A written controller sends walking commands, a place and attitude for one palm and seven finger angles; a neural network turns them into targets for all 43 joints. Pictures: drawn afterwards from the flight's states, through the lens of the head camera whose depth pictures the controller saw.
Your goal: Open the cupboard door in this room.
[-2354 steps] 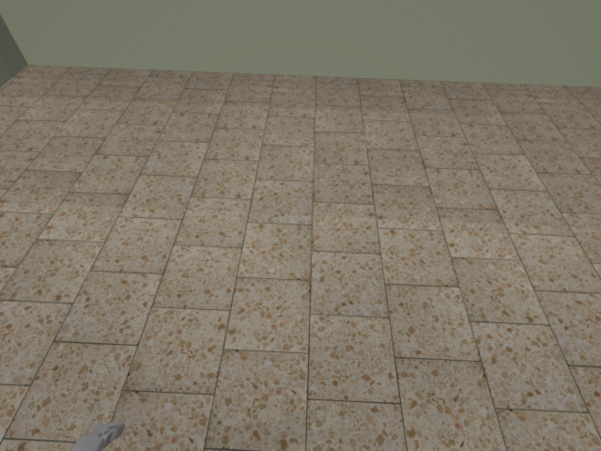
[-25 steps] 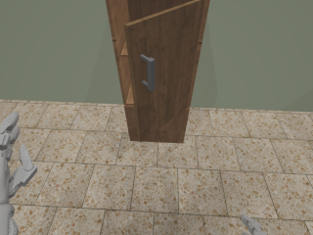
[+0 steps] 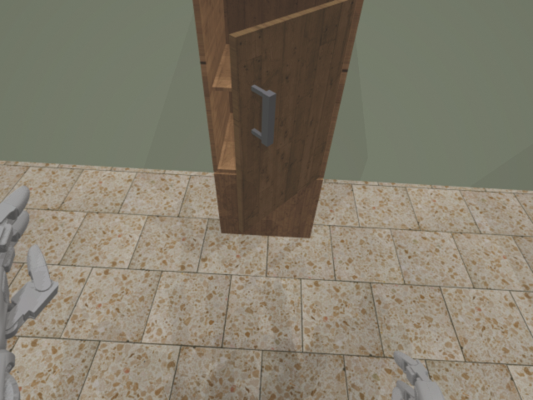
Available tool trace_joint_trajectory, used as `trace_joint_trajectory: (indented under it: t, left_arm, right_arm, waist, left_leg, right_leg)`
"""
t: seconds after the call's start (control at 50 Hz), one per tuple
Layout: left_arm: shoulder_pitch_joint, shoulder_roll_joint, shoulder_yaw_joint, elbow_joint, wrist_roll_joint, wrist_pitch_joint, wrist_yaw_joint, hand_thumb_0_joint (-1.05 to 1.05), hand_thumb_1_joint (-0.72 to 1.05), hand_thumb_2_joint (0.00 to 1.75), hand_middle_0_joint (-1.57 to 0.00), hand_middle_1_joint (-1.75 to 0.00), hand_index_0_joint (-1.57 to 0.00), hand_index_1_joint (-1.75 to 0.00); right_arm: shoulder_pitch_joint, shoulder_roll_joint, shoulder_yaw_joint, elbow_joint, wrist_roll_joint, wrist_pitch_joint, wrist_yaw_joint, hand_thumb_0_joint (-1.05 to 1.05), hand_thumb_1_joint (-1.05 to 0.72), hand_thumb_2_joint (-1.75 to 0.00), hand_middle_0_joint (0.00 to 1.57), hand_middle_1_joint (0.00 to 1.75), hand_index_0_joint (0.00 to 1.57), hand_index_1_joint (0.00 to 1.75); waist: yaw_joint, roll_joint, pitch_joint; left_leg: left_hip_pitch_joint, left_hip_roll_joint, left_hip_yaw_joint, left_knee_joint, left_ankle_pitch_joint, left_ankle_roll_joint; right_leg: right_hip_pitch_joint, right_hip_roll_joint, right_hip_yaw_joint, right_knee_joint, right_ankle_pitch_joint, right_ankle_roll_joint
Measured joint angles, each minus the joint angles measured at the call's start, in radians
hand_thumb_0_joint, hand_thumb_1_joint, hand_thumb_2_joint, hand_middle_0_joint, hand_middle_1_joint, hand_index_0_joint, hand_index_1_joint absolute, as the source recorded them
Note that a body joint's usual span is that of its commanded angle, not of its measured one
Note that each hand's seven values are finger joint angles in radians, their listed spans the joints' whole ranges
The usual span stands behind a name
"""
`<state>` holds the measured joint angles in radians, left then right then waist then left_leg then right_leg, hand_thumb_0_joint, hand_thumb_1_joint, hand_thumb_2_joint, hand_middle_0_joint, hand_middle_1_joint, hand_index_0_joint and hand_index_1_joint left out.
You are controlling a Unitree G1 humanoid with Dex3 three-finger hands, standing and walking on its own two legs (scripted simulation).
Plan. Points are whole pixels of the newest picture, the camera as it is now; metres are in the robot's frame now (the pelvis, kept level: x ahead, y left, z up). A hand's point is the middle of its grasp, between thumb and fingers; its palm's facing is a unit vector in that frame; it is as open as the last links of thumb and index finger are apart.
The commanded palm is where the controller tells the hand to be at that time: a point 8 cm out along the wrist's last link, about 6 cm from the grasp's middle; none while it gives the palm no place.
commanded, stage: stop stepping back and stand still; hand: left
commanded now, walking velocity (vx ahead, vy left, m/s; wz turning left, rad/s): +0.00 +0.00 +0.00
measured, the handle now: (261, 115) +0.66 +0.07 +0.07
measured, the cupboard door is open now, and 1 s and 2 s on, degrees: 47 47 47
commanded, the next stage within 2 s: let the arm hang, fingers relaxed in 0.16 s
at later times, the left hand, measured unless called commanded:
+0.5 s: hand out of the picture +0.11 +0.20 -0.14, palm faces -0.04 -0.96 -0.29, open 7.4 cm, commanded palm none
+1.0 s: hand out of the picture +0.02 +0.21 -0.16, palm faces +0.06 -0.95 -0.30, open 7.3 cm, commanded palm none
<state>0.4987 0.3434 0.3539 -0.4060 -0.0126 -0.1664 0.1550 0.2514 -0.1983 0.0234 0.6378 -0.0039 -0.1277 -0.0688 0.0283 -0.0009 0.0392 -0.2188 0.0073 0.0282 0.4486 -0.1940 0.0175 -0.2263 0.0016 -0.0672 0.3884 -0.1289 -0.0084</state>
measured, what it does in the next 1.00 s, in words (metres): stands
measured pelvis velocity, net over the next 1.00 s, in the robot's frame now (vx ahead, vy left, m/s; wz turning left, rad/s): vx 0.01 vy -0.01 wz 0.04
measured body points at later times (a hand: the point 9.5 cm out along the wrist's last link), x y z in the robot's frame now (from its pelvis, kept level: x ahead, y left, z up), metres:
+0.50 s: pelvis -0.01 -0.01 -0.01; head +0.02 -0.02 +0.43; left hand +0.11 +0.25 -0.12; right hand +0.10 -0.27 -0.15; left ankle +0.03 +0.11 -0.74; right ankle +0.06 -0.11 -0.74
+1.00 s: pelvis +0.01 -0.01 +0.00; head +0.02 -0.03 +0.45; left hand +0.01 +0.26 -0.14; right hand +0.02 -0.25 -0.17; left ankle +0.03 +0.11 -0.74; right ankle +0.06 -0.11 -0.74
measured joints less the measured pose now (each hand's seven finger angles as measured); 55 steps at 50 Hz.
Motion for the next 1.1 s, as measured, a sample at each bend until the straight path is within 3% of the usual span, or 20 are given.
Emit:
trace_joint_trajectory:
  t: [0.26,0.3,0.34,0.4,0.48,0.54,0.62,0.74,0.9,1.1]
  left_arm:
    - [0.047,0.046,0.036,-0.004,-0.011,-0.041,-0.006,0.01,0.89,0.89,-0.21,-0.30,-0.21,-0.31]
    - [-0.025,0.060,-0.027,0.143,0.015,-0.035,-0.048,0.01,0.89,0.90,-0.20,-0.30,-0.21,-0.31]
    - [-0.126,0.049,-0.115,0.373,0.029,0.049,-0.098,0.00,0.89,0.90,-0.20,-0.30,-0.21,-0.30]
    - [-0.221,-0.003,-0.223,0.715,0.046,0.160,-0.141,0.00,0.90,0.90,-0.20,-0.30,-0.20,-0.30]
    - [-0.253,-0.083,-0.323,1.023,0.053,0.216,-0.164,0.01,0.91,0.90,-0.19,-0.30,-0.20,-0.30]
    - [-0.252,-0.140,-0.366,1.176,0.048,0.230,-0.164,0.01,0.91,0.89,-0.20,-0.30,-0.20,-0.30]
    - [-0.252,-0.143,-0.346,1.306,0.034,0.219,-0.141,0.00,0.98,0.89,-0.21,-0.30,-0.21,-0.30]
    - [-0.229,-0.122,-0.341,1.428,0.030,0.196,-0.151,0.00,0.96,0.89,-0.20,-0.30,-0.21,-0.30]
    - [-0.231,-0.100,-0.324,1.516,0.029,0.187,-0.145,0.01,0.92,0.89,-0.20,-0.30,-0.20,-0.30]
    - [-0.300,-0.109,-0.324,1.523,0.026,0.170,-0.144,0.01,0.91,0.90,-0.20,-0.30,-0.20,-0.30]
  right_arm:
    - [-0.006,-0.008,-0.012,0.004,0.003,-0.001,0.008,0.02,-0.90,-0.89,0.20,0.30,0.21,0.30]
    - [-0.025,-0.039,-0.026,0.060,0.003,-0.021,0.048,0.01,-0.90,-0.89,0.20,0.30,0.21,0.30]
    - [-0.063,-0.080,-0.031,0.123,-0.003,0.013,0.075,0.01,-0.90,-0.89,0.20,0.30,0.21,0.30]
    - [-0.110,-0.111,-0.035,0.182,-0.014,0.066,0.085,0.01,-0.90,-0.89,0.20,0.30,0.21,0.30]
    - [-0.102,-0.099,-0.035,0.221,-0.019,0.106,0.086,0.01,-0.91,-0.89,0.20,0.30,0.21,0.30]
    - [-0.063,-0.073,-0.032,0.263,-0.023,0.133,0.081,0.01,-0.91,-0.89,0.20,0.29,0.20,0.30]
    - [0.003,-0.029,-0.024,0.335,-0.025,0.156,0.073,0.01,-0.91,-0.89,0.20,0.29,0.20,0.30]
    - [0.053,-0.002,-0.028,0.405,-0.022,0.169,0.066,0.01,-0.91,-0.90,0.20,0.29,0.20,0.30]
    - [0.043,0.006,-0.037,0.439,-0.020,0.154,0.063,0.01,-0.91,-0.89,0.20,0.29,0.20,0.30]
    - [0.012,0.001,-0.033,0.471,-0.020,0.136,0.061,0.01,-0.91,-0.89,0.20,0.29,0.20,0.30]
  waist:
    - [-0.037,0.026,-0.017]
    - [-0.032,0.044,-0.030]
    - [-0.023,0.066,-0.035]
    - [-0.035,0.079,-0.020]
    - [-0.057,0.037,0.018]
    - [-0.060,-0.014,0.041]
    - [-0.041,-0.054,0.048]
    - [-0.023,-0.016,0.035]
    - [-0.026,0.038,0.015]
    - [-0.026,0.031,0.005]
  left_leg:
    - [-0.010,0.002,0.004,-0.007,0.000,-0.001]
    - [-0.052,-0.006,-0.009,0.030,-0.007,0.002]
    - [-0.087,-0.019,-0.010,0.070,-0.021,0.007]
    - [-0.113,-0.031,0.001,0.112,-0.039,0.013]
    - [-0.115,-0.029,-0.003,0.133,-0.048,0.002]
    - [-0.108,-0.022,-0.019,0.142,-0.054,-0.008]
    - [-0.096,-0.008,-0.045,0.125,-0.047,-0.022]
    - [-0.066,0.000,-0.059,0.075,-0.026,-0.025]
    - [-0.032,-0.003,-0.047,0.037,-0.018,-0.019]
    - [0.009,-0.011,-0.034,-0.013,-0.011,-0.017]
  right_leg:
    - [-0.005,0.004,0.006,-0.021,0.013,-0.004]
    - [-0.046,-0.007,-0.009,0.025,-0.006,-0.005]
    - [-0.092,-0.023,-0.010,0.094,-0.036,-0.005]
    - [-0.138,-0.037,0.002,0.174,-0.072,-0.005]
    - [-0.145,-0.036,-0.001,0.210,-0.093,-0.017]
    - [-0.129,-0.030,-0.018,0.210,-0.099,-0.027]
    - [-0.099,-0.015,-0.044,0.168,-0.085,-0.034]
    - [-0.053,-0.003,-0.058,0.091,-0.054,-0.039]
    - [-0.028,-0.005,-0.046,0.064,-0.049,-0.036]
    - [-0.005,-0.012,-0.033,0.044,-0.054,-0.028]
